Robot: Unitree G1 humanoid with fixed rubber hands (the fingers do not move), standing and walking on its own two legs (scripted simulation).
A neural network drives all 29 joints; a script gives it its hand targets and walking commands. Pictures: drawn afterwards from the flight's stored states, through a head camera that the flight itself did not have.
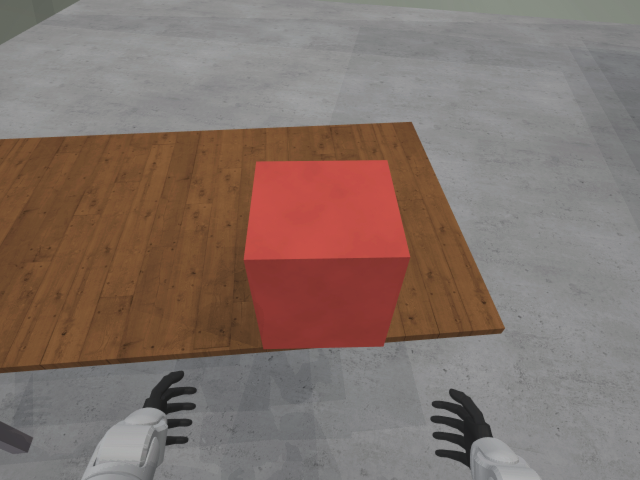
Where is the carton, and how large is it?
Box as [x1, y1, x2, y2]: [244, 160, 409, 348]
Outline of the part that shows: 386,160 256,161 244,253 244,263 263,348 383,346 409,259 408,249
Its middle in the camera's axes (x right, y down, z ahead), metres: +0.01 +0.03 +0.64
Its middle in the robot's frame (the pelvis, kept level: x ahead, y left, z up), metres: +0.47 -0.01 -0.03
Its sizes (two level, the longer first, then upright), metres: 0.210 0.200 0.250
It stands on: a table, 0.60 m high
